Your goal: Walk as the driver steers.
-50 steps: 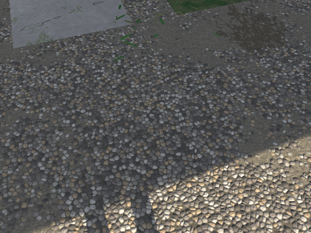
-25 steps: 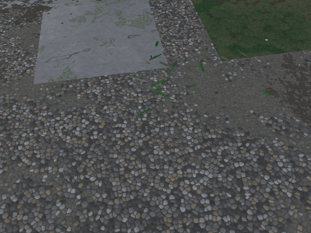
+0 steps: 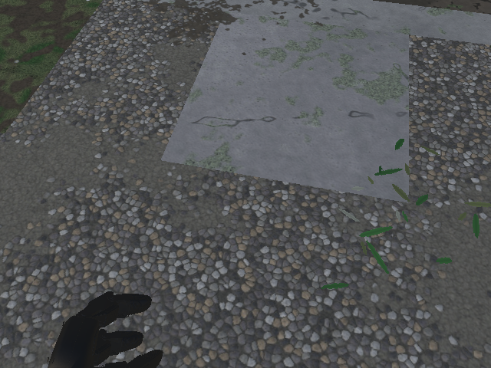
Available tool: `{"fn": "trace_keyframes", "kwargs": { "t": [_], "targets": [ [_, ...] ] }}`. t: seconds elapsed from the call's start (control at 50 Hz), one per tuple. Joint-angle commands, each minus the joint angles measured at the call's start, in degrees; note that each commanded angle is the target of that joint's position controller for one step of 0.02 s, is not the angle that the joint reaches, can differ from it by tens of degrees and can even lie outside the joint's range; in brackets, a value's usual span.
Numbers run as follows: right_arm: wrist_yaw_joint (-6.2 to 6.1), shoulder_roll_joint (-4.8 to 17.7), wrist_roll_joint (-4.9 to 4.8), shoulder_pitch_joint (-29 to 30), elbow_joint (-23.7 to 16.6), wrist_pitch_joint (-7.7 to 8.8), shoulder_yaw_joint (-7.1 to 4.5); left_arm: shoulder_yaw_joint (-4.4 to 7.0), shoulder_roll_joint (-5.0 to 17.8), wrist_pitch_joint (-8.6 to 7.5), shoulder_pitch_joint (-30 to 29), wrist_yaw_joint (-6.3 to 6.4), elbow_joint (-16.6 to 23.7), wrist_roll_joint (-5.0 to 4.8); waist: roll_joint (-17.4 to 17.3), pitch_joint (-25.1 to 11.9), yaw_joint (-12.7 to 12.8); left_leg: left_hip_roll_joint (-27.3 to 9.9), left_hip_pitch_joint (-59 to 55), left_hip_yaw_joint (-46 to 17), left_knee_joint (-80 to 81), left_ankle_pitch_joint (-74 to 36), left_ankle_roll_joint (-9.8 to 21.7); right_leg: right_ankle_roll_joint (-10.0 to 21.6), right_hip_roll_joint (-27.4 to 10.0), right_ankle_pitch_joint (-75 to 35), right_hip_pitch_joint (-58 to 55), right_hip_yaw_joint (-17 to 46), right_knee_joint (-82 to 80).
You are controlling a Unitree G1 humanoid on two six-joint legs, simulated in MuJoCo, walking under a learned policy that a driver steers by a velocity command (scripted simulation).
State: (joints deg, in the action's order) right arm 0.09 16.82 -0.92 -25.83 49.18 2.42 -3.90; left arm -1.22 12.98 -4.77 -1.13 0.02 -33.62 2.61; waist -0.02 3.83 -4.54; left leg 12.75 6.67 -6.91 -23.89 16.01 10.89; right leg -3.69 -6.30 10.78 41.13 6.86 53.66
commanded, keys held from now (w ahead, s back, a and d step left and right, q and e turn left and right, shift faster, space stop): q+shift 0.10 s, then e+shift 0.78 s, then shift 0.12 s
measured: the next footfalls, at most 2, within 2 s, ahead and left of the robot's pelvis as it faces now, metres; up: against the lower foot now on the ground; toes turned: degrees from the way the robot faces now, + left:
right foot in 0.14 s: +0.35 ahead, -0.14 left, +0.00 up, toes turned +18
left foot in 0.48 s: +0.28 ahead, +0.06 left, +0.00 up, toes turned -6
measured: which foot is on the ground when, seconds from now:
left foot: down 0.00-0.12, up 0.14-0.46, down 0.48-0.94, up 0.96-1.00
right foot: up 0.00-0.12, down 0.14-0.50, up 0.52-0.92, down 0.94-1.00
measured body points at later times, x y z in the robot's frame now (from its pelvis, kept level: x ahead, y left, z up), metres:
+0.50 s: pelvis +0.20 -0.05 +0.00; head +0.23 -0.03 +0.44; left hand +0.26 +0.25 -0.12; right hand +0.44 -0.27 -0.07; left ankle +0.24 +0.06 -0.74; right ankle +0.32 -0.15 -0.73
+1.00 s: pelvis +0.21 -0.09 -0.01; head +0.25 -0.13 +0.44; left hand +0.50 +0.08 -0.07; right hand +0.22 -0.42 -0.12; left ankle +0.23 +0.06 -0.69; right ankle +0.18 -0.19 -0.73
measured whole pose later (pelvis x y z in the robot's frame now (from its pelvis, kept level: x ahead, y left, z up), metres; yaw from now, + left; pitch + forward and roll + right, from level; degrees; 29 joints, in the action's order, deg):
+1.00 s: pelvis +0.21 -0.09 -0.01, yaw -24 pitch +3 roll +1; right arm -0.6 19.0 0.1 -9.2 41.1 0.1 -5.4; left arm 4.1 17.6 2.9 7.6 -0.6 -31.6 0.2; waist -1.3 2.5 -2.0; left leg -7.3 24.0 6.5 -54.3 30.3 -4.0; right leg 1.8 -0.7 17.7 21.7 -1.4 35.8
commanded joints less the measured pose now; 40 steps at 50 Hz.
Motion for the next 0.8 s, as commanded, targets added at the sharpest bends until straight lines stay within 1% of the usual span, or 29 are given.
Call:
{"fn": "trace_keyframes", "kwargs": {
  "t": [0.02,0.04,0.08,0.1,0.12,0.14,0.16,0.18,0.2,0.22,0.24,0.26,0.28,0.3,0.32,0.34,0.38,0.44,0.48,0.5,0.52,0.54,0.56,0.58,0.6,0.64,0.7,0.76,0.8],
  "targets": [
    [-1.70,6.6,-3.31,3.3,-5.5,0.61,-1.73,1.74,2.8,-2.64,-5.9,0.91,6.0,-2.85,3.1,-4.5,1.1,-6.3,13.9,-12.1,1.6,-35.1,-2.3,-0.2,12.5,-12.6,-19.8,-6.6,-21.2],
    [-2.24,8.3,-2.54,2.5,-5.1,-0.17,-2.26,2.58,4.0,-3.00,-5.4,1.05,6.1,-3.24,-0.9,-6.3,0.9,-6.5,12.0,-14.4,0.5,-31.8,-3.9,-0.3,14.5,-16.0,-23.1,-6.6,-25.9],
    [-2.85,8.2,-1.62,4.2,-5.9,-0.89,-2.48,4.83,8.4,-3.27,-2.6,1.61,6.2,-4.08,-5.9,-8.2,2.8,-6.2,9.7,-16.6,-7.1,-29.1,-6.9,0.4,14.2,-21.4,-29.1,-3.9,-30.2],
    [-2.86,7.4,-1.79,6.8,-7.1,-1.02,-2.37,5.62,9.2,-3.24,2.4,1.96,5.5,-3.73,-7.3,-11.1,6.3,-4.7,10.0,-15.6,-14.3,-29.8,-9.0,1.1,13.1,-27.0,-35.7,-3.9,-33.2],
    [-2.83,5.8,-0.86,8.1,-8.1,-1.06,-1.86,6.20,10.1,-3.06,13.8,2.05,2.5,-2.68,-8.4,-18.5,11.2,-3.5,9.6,-11.4,-27.6,-25.7,-11.3,3.3,8.1,-35.3,-46.5,-2.7,-32.1],
    [-2.76,-1.8,1.68,5.4,-9.8,-1.43,0.45,5.46,11.2,-2.58,21.3,1.74,0.5,-1.25,1.8,-26.2,10.7,-0.5,18.9,-6.0,-45.6,20.8,-12.7,8.6,-7.3,-59.2,-60.7,10.2,-21.7],
    [-2.13,-0.9,1.34,-7.3,-10.2,-1.15,0.87,4.79,11.0,-2.38,22.6,0.69,0.5,1.47,15.3,-34.0,5.2,0.8,24.5,-9.0,-62.1,31.8,-14.2,18.8,-20.2,-76.1,-66.4,31.3,-20.7],
    [-1.06,3.7,-0.47,-12.9,-8.8,-1.55,0.64,5.81,12.8,-2.26,17.2,-0.14,-0.1,-0.50,16.4,-35.5,2.5,-4.4,30.7,-11.6,-71.7,23.6,-14.8,26.6,-24.0,-46.9,-65.5,42.3,-23.4],
    [-0.75,5.7,-0.87,-7.0,-7.2,-2.66,0.51,5.17,8.2,-1.61,12.4,-0.24,1.3,-1.15,8.5,-29.2,4.7,-8.4,33.0,-7.3,-69.8,19.1,-15.3,25.2,-17.1,-23.8,-58.4,35.8,-28.1],
    [-1.20,6.2,0.19,1.4,-8.6,-3.33,0.30,3.64,4.9,-0.58,9.2,-0.10,1.4,-1.38,1.1,-21.1,4.9,-9.9,31.5,-3.2,-64.7,13.7,-15.1,20.7,-10.5,-11.6,-46.3,28.6,-31.9],
    [-1.69,6.1,1.40,6.5,-11.0,-3.57,0.10,3.21,6.2,0.01,6.6,-0.33,1.3,-2.03,-1.0,-13.4,3.1,-10.7,29.4,-0.4,-59.2,11.0,-15.0,18.2,-5.8,-10.2,-35.1,25.0,-34.5],
    [-1.70,5.1,2.27,9.5,-12.8,-3.23,0.38,3.92,8.1,0.55,5.8,-0.47,0.7,-2.58,-1.2,-8.2,2.2,-11.3,27.4,1.0,-51.1,10.2,-14.6,16.3,-2.2,-13.3,-28.3,21.4,-35.8],
    [-1.80,3.5,2.36,10.4,-13.6,-2.63,0.88,4.83,9.7,0.87,6.6,-0.51,0.2,-2.62,0.4,-6.9,1.9,-11.2,24.2,2.5,-42.9,10.5,-14.2,15.2,0.4,-20.0,-24.8,17.5,-36.0],
    [-2.16,1.8,2.16,11.0,-14.0,-2.01,1.39,5.57,10.7,1.18,7.8,-0.51,-0.5,-2.52,2.3,-7.5,2.1,-10.1,20.8,4.1,-35.7,12.5,-14.3,15.3,1.8,-29.1,-23.5,15.1,-36.0],
    [-2.51,0.7,1.93,11.9,-14.3,-1.56,1.83,6.06,11.3,1.59,9.0,-0.30,-1.1,-2.34,4.3,-9.7,2.4,-9.2,18.2,4.3,-30.1,13.3,-14.6,16.1,1.9,-35.0,-24.4,14.8,-35.6],
    [-2.61,0.4,1.60,12.2,-14.2,-1.46,2.09,6.47,11.8,2.05,9.8,-0.02,-1.4,-2.41,6.0,-12.6,2.4,-8.6,15.6,3.5,-26.4,11.1,-14.5,16.6,1.5,-35.0,-25.7,15.9,-35.1],
    [-2.54,2.4,0.70,12.5,-13.8,-2.28,1.63,7.30,13.0,3.05,10.0,0.40,-0.7,-3.14,7.9,-15.3,1.9,-7.7,12.5,1.7,-22.0,6.1,-14.0,16.4,0.4,-20.8,-25.9,19.6,-36.3],
    [-1.96,4.3,0.49,16.6,-14.7,-3.26,0.88,8.09,13.3,4.80,10.1,1.20,0.5,-4.16,9.0,-10.6,2.4,-7.4,8.4,0.8,-12.7,1.2,-12.3,13.8,1.6,6.7,-19.6,23.9,-39.7],
    [-1.56,5.3,0.52,15.1,-14.4,-2.90,0.02,8.17,12.4,5.63,11.6,1.92,0.4,-4.55,9.2,-9.0,1.2,-9.4,-0.9,0.7,-2.5,-3.6,-10.1,10.2,4.5,16.4,-13.1,23.7,-38.1],
    [-1.79,8.0,1.27,12.6,-14.3,-2.74,-0.82,7.69,10.4,5.85,13.8,1.98,0.2,-4.62,5.2,-10.1,0.8,-17.7,-7.6,-4.8,2.6,-0.7,-6.5,7.0,7.8,23.7,-7.2,20.0,-30.2],
    [-1.51,11.8,4.02,13.2,-14.4,-2.73,-1.65,7.16,7.4,5.51,13.6,2.02,2.2,-5.44,-12.0,-10.7,2.0,-32.3,-6.3,-20.7,8.4,3.7,0.8,5.0,15.5,24.8,0.5,6.0,-12.9],
    [-1.42,9.4,5.46,17.6,-15.5,-2.01,-1.25,8.46,11.8,4.77,15.0,1.91,2.0,-4.41,-13.3,-9.0,4.2,-36.3,0.2,-24.6,10.2,0.2,3.6,2.7,11.4,20.7,0.8,4.3,-0.1],
    [-1.85,5.6,4.76,22.8,-17.0,-1.59,-0.24,9.47,14.6,5.18,17.5,1.89,0.3,-4.31,-10.1,-7.3,6.8,-33.3,3.4,-18.0,9.2,-3.0,2.1,1.5,9.5,16.7,-0.7,2.1,6.6],
    [-2.09,3.3,3.49,25.9,-17.7,-1.23,0.37,9.65,14.3,6.10,20.5,2.15,-1.7,-3.99,-7.7,-6.4,8.0,-29.0,4.9,-11.8,8.4,-5.8,-0.1,0.5,9.2,13.7,-1.9,0.9,11.0],
    [-2.31,2.7,2.44,27.2,-17.9,-1.08,0.57,9.52,13.3,6.85,22.2,2.39,-2.6,-3.54,-6.7,-6.3,8.3,-27.4,4.7,-8.1,7.7,-8.9,-0.8,-0.5,8.5,11.4,-1.2,-0.2,16.4],
    [-2.69,2.7,2.21,26.1,-17.5,-1.18,0.75,8.80,11.2,7.45,21.1,2.10,-1.5,-3.66,-5.9,-5.1,7.4,-26.1,5.9,-1.7,7.7,-15.7,0.2,-2.6,6.3,8.5,-0.4,-3.1,22.7],
    [-3.35,4.1,2.47,20.7,-15.6,-2.17,0.03,7.36,8.9,7.28,14.1,1.26,2.2,-4.15,-6.0,-5.3,3.5,-26.6,-1.1,1.8,6.8,-19.1,1.9,-4.7,3.1,5.2,3.0,-5.1,14.1],
    [-3.14,7.2,2.33,18.5,-14.4,-2.88,-1.41,6.19,7.1,7.10,11.1,-0.26,4.5,-3.86,-7.3,-7.1,2.0,-28.9,-3.5,4.6,5.6,-22.2,2.7,-4.4,1.2,6.6,-1.3,-6.7,4.8],
    [-2.61,9.1,2.00,18.8,-14.1,-2.95,-2.32,6.02,7.3,7.16,10.7,-1.00,5.1,-3.81,-8.1,-7.8,2.1,-30.1,-1.9,6.9,4.9,-24.1,2.3,-2.9,1.3,7.5,-6.4,-8.7,-0.8]
  ]
}}
Velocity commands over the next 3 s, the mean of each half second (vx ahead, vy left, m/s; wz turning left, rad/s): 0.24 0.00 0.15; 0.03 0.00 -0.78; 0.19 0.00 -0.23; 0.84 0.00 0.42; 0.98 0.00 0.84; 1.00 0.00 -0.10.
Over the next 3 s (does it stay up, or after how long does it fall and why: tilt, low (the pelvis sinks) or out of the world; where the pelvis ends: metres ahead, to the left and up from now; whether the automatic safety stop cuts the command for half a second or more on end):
stays up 1.44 -0.27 0.01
